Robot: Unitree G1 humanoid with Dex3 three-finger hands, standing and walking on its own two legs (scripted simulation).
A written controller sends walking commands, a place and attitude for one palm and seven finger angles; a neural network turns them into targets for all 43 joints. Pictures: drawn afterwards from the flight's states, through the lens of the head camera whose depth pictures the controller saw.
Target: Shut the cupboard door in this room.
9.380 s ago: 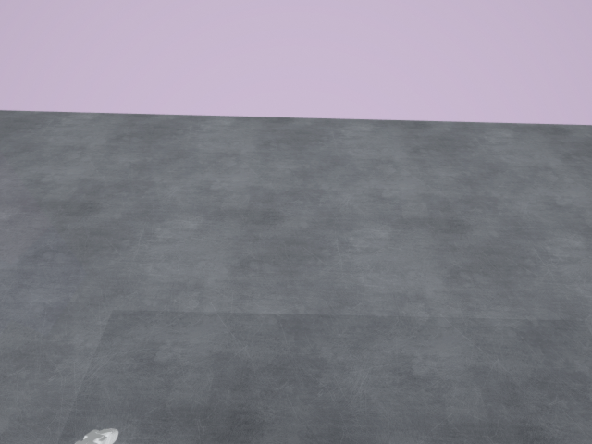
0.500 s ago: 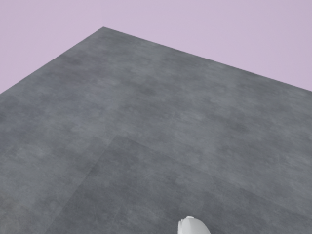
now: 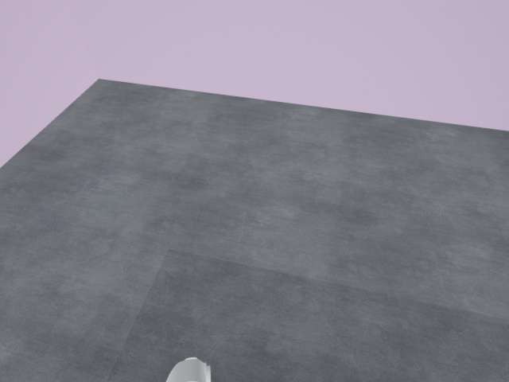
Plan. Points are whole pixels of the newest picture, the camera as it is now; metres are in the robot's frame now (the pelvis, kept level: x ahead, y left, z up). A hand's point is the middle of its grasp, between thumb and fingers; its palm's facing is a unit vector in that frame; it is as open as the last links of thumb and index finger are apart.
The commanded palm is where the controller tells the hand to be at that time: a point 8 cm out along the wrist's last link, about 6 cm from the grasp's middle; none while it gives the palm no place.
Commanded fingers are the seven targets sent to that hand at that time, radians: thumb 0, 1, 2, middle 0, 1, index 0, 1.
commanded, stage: walk around to get in front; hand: left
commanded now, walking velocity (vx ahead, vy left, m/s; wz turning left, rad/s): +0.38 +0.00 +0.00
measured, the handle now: out of the picture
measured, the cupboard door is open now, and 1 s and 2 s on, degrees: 57 57 57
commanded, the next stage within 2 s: walk to a spot facing it in 0.62 s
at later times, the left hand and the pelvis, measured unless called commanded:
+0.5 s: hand (131, 359) +0.20 +0.25 -0.18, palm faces +0.02 -0.99 -0.13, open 7.4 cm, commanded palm none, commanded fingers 0.00 0.90 0.90 -0.20 -0.30 -0.20 -0.30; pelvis +0.21 +0.08 +0.00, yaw -4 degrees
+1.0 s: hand (214, 211) +0.54 +0.13 -0.16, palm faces -0.17 -0.97 -0.18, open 7.4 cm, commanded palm none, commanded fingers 0.00 0.90 0.90 -0.20 -0.30 -0.20 -0.30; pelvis +0.38 -0.01 -0.01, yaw -7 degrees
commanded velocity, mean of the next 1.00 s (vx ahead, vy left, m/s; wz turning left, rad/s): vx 0.24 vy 0.00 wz -0.02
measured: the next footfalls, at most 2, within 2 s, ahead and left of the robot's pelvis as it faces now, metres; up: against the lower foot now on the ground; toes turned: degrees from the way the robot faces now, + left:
left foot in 0.28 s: +0.26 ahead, +0.16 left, +0.00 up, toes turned +9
right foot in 0.82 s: +0.47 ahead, -0.12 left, +0.00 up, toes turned -20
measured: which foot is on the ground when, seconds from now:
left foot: up 0.00-0.26, down 0.28-0.82, up 0.84-1.00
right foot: down 0.00-0.30, up 0.32-0.80, down 0.82-1.00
